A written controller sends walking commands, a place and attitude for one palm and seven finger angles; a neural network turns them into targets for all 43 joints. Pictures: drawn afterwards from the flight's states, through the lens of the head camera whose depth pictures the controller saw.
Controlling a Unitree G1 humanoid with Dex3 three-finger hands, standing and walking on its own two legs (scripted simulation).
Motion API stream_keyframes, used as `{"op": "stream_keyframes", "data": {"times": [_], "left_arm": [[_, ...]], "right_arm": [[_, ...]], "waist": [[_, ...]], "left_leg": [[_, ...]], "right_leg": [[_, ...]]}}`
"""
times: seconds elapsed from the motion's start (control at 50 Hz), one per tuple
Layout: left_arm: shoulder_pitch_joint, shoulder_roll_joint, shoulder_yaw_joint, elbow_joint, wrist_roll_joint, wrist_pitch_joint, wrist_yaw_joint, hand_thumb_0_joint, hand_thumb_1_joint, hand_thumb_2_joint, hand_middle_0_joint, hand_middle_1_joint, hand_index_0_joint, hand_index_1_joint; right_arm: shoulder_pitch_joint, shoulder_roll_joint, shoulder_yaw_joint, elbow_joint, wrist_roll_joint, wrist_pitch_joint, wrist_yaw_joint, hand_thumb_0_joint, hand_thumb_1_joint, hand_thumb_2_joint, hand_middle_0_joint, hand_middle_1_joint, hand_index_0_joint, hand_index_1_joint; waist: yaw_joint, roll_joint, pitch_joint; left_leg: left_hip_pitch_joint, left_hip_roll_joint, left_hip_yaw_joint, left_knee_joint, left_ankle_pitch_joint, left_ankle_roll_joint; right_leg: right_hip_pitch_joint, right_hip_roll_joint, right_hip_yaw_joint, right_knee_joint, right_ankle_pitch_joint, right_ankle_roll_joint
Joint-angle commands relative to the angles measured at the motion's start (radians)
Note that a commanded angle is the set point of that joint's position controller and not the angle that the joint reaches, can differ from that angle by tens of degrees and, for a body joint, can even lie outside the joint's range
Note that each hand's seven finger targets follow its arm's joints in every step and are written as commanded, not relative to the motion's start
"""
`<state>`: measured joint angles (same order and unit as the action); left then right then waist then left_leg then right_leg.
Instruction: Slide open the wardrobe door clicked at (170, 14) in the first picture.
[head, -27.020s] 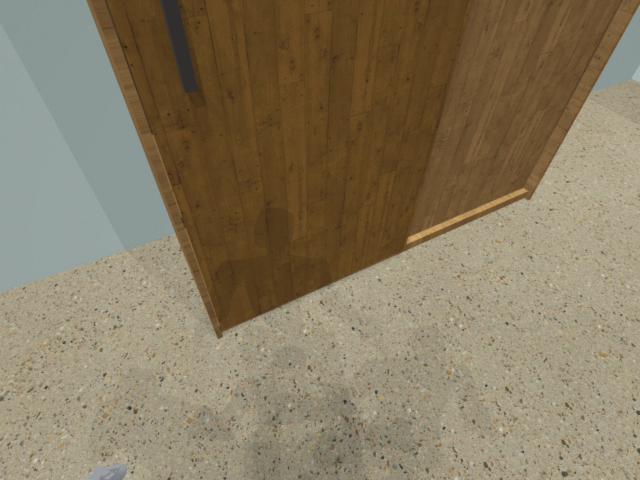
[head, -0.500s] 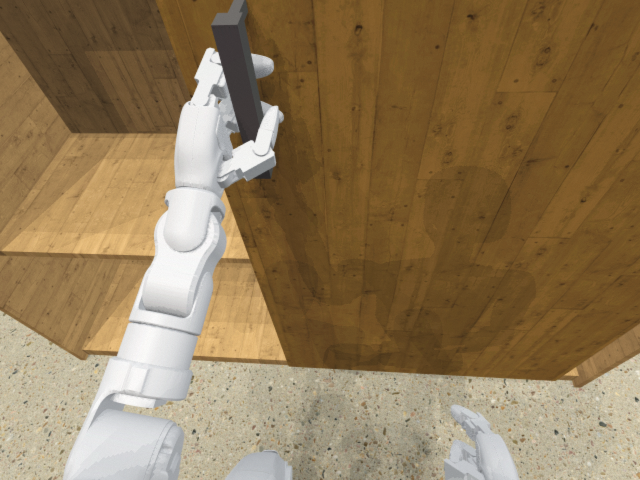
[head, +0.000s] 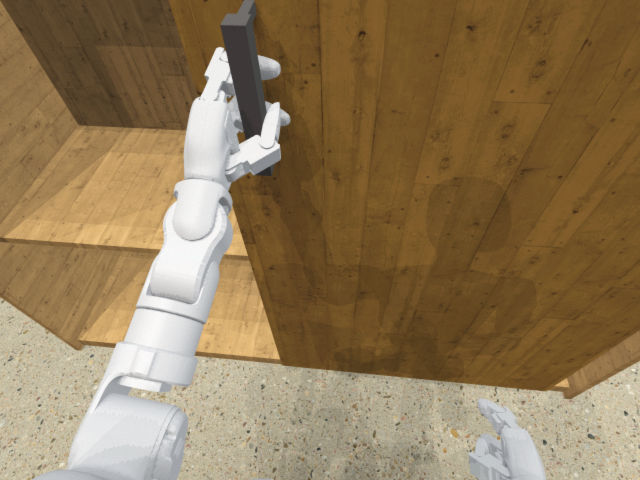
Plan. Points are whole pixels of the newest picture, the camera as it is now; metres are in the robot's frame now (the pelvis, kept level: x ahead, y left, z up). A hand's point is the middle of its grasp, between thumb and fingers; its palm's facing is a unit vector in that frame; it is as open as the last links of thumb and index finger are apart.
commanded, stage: stop walking and hold the door there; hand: left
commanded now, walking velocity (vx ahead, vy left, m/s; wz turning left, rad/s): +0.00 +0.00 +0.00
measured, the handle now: (256, 96) +0.45 +0.10 +0.24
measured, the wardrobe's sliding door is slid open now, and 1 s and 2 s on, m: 0.68 0.68 0.68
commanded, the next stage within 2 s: loosen the grip on the handle in 0.04 s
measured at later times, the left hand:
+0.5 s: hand (262, 140) +0.40 +0.09 +0.22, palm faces +0.03 -0.99 -0.10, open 12.7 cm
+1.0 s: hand (265, 147) +0.40 +0.08 +0.21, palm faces -0.08 -0.99 -0.12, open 14.9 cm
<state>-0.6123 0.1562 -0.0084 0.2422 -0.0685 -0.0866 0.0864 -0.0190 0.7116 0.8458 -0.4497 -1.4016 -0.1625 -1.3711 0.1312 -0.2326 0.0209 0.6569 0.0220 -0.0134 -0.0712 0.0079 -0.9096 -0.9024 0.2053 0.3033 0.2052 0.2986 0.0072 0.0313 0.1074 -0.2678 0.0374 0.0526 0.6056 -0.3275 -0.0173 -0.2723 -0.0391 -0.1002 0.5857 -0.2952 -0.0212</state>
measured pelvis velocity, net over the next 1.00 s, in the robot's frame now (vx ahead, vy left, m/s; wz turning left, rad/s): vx -0.06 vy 0.00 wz -0.18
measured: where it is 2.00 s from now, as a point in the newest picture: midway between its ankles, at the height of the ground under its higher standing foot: outside the picture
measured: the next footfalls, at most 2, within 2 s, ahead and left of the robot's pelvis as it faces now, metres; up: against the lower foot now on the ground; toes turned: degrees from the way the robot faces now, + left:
none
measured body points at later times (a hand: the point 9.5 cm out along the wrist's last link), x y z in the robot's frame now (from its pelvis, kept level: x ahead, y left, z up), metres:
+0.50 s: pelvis -0.07 -0.02 -0.01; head -0.05 -0.02 +0.44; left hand +0.40 +0.14 +0.22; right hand -0.01 -0.28 -0.12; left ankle +0.00 +0.12 -0.73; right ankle +0.01 -0.10 -0.73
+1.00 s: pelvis -0.06 +0.00 -0.01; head -0.04 +0.00 +0.44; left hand +0.40 +0.14 +0.22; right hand +0.00 -0.27 -0.11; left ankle +0.00 +0.11 -0.73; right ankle +0.01 -0.11 -0.73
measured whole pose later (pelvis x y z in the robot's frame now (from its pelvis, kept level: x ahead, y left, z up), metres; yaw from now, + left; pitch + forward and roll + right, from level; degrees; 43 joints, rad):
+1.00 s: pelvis -0.06 +0.00 -0.01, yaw -10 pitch +2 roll +1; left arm -0.72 0.35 0.22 0.75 -0.09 -0.36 -0.04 -0.02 -0.56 0.20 -0.36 -1.21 -0.22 -1.14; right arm 0.31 -0.27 0.03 0.67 0.03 -0.17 -0.05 0.01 -0.91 -0.90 0.20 0.30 0.21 0.30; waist -0.08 0.00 -0.03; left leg -0.40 -0.01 0.02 0.62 -0.27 0.01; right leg -0.47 0.04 0.03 0.60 -0.17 -0.03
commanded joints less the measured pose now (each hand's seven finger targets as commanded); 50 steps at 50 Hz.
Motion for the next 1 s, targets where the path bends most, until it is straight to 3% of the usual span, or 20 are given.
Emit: {"op": "stream_keyframes", "data": {"times": [0.0, 0.04, 0.06, 0.1, 0.12, 0.14, 0.16, 0.18, 0.22, 0.3, 0.36, 0.5, 0.52, 0.56, 0.58, 0.64, 0.78, 0.8, 0.86, 0.98], "left_arm": [[-0.391, 0.066, -0.046, -0.238, 0.017, -0.098, -0.038, 0.000, 0.900, 0.900, -0.450, -1.400, -0.450, -1.400], [-0.371, 0.011, -0.084, -0.151, 0.016, -0.097, -0.051, 0.000, 0.900, 0.900, -0.450, -1.400, -0.450, -1.400], [-0.394, -0.002, -0.114, -0.202, 0.015, -0.104, -0.053, 0.000, 0.900, 0.900, -0.450, -1.400, -0.450, -1.400], [-0.434, 0.034, -0.086, -0.189, 0.024, -0.113, -0.048, 0.000, 0.900, 0.900, -0.450, -1.400, -0.450, -1.400], [-1.066, 0.644, 0.411, -0.083, 0.128, -0.114, -0.020, 0.000, 0.900, 0.900, -0.450, -1.400, -0.450, -1.400], [-0.875, 0.295, 0.204, 0.346, 0.114, -0.028, -0.052, 0.000, 0.779, 0.842, -0.450, -1.400, -0.450, -1.400], [-0.636, 0.286, 0.232, 0.305, 0.041, -0.020, -0.059, 0.000, 0.658, 0.783, -0.450, -1.400, -0.450, -1.400], [-0.479, 0.052, 0.110, 0.275, 0.007, -0.032, -0.086, 0.000, 0.538, 0.725, -0.450, -1.400, -0.450, -1.400], [-0.568, 0.178, 0.214, 0.237, -0.073, -0.084, -0.110, 0.000, 0.296, 0.608, -0.450, -1.400, -0.450, -1.400], [-0.691, 0.120, 0.112, 0.402, -0.025, -0.221, -0.096, 0.000, -0.188, 0.375, -0.450, -1.400, -0.450, -1.400], [-0.744, 0.231, 0.163, 0.461, 0.007, -0.343, -0.079, 0.000, -0.550, 0.200, -0.423, -1.367, -0.423, -1.367], [-0.902, 0.275, 0.106, 0.533, 0.027, -0.425, -0.118, 0.000, -0.550, 0.200, -0.330, -1.250, -0.330, -1.250], [-0.795, 0.512, 0.311, 0.470, 0.026, -0.426, -0.118, 0.000, -0.550, 0.200, -0.317, -1.233, -0.317, -1.233], [-0.797, 0.503, 0.289, 0.459, 0.008, -0.405, -0.123, 0.000, -0.550, 0.200, -0.290, -1.200, -0.290, -1.200], [-0.793, 0.399, 0.204, 0.461, -0.010, -0.390, -0.137, 0.000, -0.550, 0.200, -0.277, -1.183, -0.277, -1.183], [-0.744, 0.410, 0.223, 0.467, -0.047, -0.366, -0.134, 0.000, -0.550, 0.200, -0.250, -1.150, -0.250, -1.150], [-0.720, 0.386, 0.217, 0.406, -0.029, -0.353, -0.098, 0.000, -0.550, 0.200, -0.250, -1.150, -0.250, -1.150], [-0.610, 0.449, 0.292, 0.448, -0.026, -0.345, -0.092, 0.000, -0.550, 0.200, -0.250, -1.150, -0.250, -1.150], [-0.592, 0.511, 0.323, 0.354, -0.024, -0.345, -0.089, 0.000, -0.550, 0.200, -0.250, -1.150, -0.250, -1.150], [-0.458, 0.479, 0.349, 0.301, -0.071, -0.299, -0.104, 0.000, -0.550, 0.200, -0.250, -1.150, -0.250, -1.150]], "right_arm": [[-0.059, -0.098, -0.037, -0.138, -0.002, -0.045, -0.006, 0.000, -0.900, -0.900, 0.200, 0.300, 0.200, 0.300], [-0.047, -0.099, -0.037, -0.136, 0.005, -0.032, 0.014, 0.000, -0.900, -0.900, 0.200, 0.300, 0.200, 0.300], [-0.045, -0.101, -0.035, -0.136, -0.001, -0.034, 0.011, 0.000, -0.900, -0.900, 0.200, 0.300, 0.200, 0.300], [-0.056, -0.106, -0.035, -0.141, 0.000, -0.031, 0.011, 0.000, -0.900, -0.900, 0.200, 0.300, 0.200, 0.300], [0.012, -0.130, -0.130, -0.096, -0.012, -0.097, 0.036, 0.000, -0.900, -0.900, 0.200, 0.300, 0.200, 0.300], [0.143, -0.110, -0.063, -0.044, -0.011, -0.173, 0.052, 0.000, -0.900, -0.900, 0.200, 0.300, 0.200, 0.300], [0.198, -0.139, -0.090, -0.031, 0.011, -0.167, 0.057, 0.000, -0.900, -0.900, 0.200, 0.300, 0.200, 0.300], [0.170, -0.121, -0.079, -0.033, 0.015, -0.159, 0.059, 0.000, -0.900, -0.900, 0.200, 0.300, 0.200, 0.300], [0.122, -0.141, -0.062, -0.022, 0.001, -0.150, 0.055, 0.000, -0.900, -0.900, 0.200, 0.300, 0.200, 0.300], [0.144, -0.134, -0.052, -0.026, 0.010, -0.163, 0.072, 0.000, -0.900, -0.900, 0.200, 0.300, 0.200, 0.300], [0.140, -0.150, -0.056, -0.043, 0.005, -0.180, 0.077, 0.000, -0.900, -0.900, 0.200, 0.300, 0.200, 0.300], [0.214, -0.164, -0.060, -0.043, 0.011, -0.219, 0.068, 0.000, -0.900, -0.900, 0.200, 0.300, 0.200, 0.300], [0.204, -0.180, -0.073, -0.060, 0.015, -0.217, 0.060, 0.000, -0.900, -0.900, 0.200, 0.300, 0.200, 0.300], [0.185, -0.172, -0.064, -0.070, 0.020, -0.207, 0.045, 0.000, -0.900, -0.900, 0.200, 0.300, 0.200, 0.300], [0.173, -0.162, -0.052, -0.081, 0.027, -0.212, 0.043, 0.000, -0.900, -0.900, 0.200, 0.300, 0.200, 0.300], [0.178, -0.188, -0.055, -0.066, 0.031, -0.221, 0.029, 0.000, -0.900, -0.900, 0.200, 0.300, 0.200, 0.300], [0.184, -0.183, -0.053, -0.057, 0.015, -0.228, 0.023, 0.000, -0.900, -0.900, 0.200, 0.300, 0.200, 0.300], [0.191, -0.190, -0.057, -0.061, 0.010, -0.225, 0.023, 0.000, -0.900, -0.900, 0.200, 0.300, 0.200, 0.300], [0.166, -0.190, -0.048, -0.099, 0.009, -0.211, 0.017, 0.000, -0.900, -0.900, 0.200, 0.300, 0.200, 0.300], [0.116, -0.180, -0.032, -0.145, 0.014, -0.197, 0.001, 0.000, -0.900, -0.900, 0.200, 0.300, 0.200, 0.300]], "waist": [[0.003, -0.056, -0.478], [0.000, -0.009, -0.465], [-0.014, 0.070, -0.453], [-0.011, 0.033, -0.434], [0.025, -0.192, -0.358], [-0.143, -0.190, -0.669], [-0.043, -0.053, -0.652], [-0.048, -0.016, -0.604], [-0.042, 0.117, -0.515], [-0.112, -0.156, -0.240], [-0.096, -0.186, -0.279], [-0.121, -0.050, -0.496], [-0.029, -0.002, -0.591], [-0.049, -0.011, -0.572], [-0.079, -0.047, -0.478], [-0.082, -0.089, -0.353], [-0.085, -0.012, -0.374], [-0.054, -0.056, -0.363], [-0.045, -0.080, -0.398], [-0.021, -0.118, -0.356]], "left_leg": [[0.258, 0.157, -0.067, -0.116, 0.716, 0.048], [0.265, 0.199, -0.077, -0.086, 0.696, 0.067], [0.250, 0.196, -0.088, -0.103, 0.691, 0.075], [0.183, 0.188, -0.068, -0.085, 0.629, 0.060], [0.189, 0.109, -0.010, 0.010, 0.573, 0.086], [0.135, -0.045, -0.041, -0.186, 0.689, 0.050], [0.234, -0.002, -0.033, -0.157, 0.767, 0.005], [0.241, 0.012, -0.041, -0.114, 0.785, -0.014], [0.241, -0.007, -0.004, -0.091, 0.534, -0.007], [-0.021, -0.009, -0.028, -0.132, 0.084, 0.036], [-0.096, -0.033, -0.022, -0.113, -0.062, 0.048], [-0.153, -0.073, -0.017, -0.049, -0.150, 0.045], [-0.150, -0.070, -0.009, -0.057, -0.130, 0.044], [-0.190, -0.076, -0.013, -0.067, -0.131, 0.051], [-0.206, -0.069, -0.011, -0.074, -0.148, 0.054], [-0.224, -0.064, -0.021, -0.075, -0.171, 0.053], [-0.137, -0.052, -0.046, -0.103, -0.162, 0.060], [-0.174, -0.054, -0.043, -0.103, -0.170, 0.060], [-0.190, -0.060, -0.037, -0.097, -0.144, 0.066], [-0.171, -0.047, -0.045, -0.131, -0.151, 0.061]], "right_leg": [[0.152, -0.094, 0.086, 0.020, 0.556, 0.040], [0.110, -0.053, 0.096, -0.033, 0.319, 0.039], [0.116, -0.051, 0.079, -0.028, 0.321, 0.039], [0.151, -0.058, 0.086, -0.035, 0.358, 0.029], [0.121, -0.012, 0.193, -0.153, 0.491, 0.032], [0.201, 0.069, 0.072, 0.042, 0.729, -0.052], [0.136, 0.032, 0.044, 0.028, 0.619, -0.040], [0.043, 0.030, 0.034, 0.009, 0.527, -0.025], [0.016, 0.017, 0.067, -0.073, 0.419, -0.019], [-0.105, 0.023, 0.075, -0.134, 0.091, 0.000], [-0.115, 0.015, 0.118, -0.143, -0.090, 0.001], [-0.105, 0.019, 0.192, -0.125, -0.241, 0.001], [0.005, 0.007, 0.222, -0.132, -0.265, -0.008], [0.047, 0.001, 0.237, -0.156, -0.279, -0.006], [0.006, 0.005, 0.239, -0.183, -0.302, 0.000], [-0.049, 0.005, 0.245, -0.214, -0.364, 0.002], [-0.072, 0.030, 0.168, -0.155, -0.205, 0.005], [-0.049, 0.027, 0.172, -0.157, -0.225, 0.004], [-0.001, 0.016, 0.189, -0.161, -0.237, 0.007], [0.007, 0.021, 0.172, -0.159, -0.209, 0.009]]}}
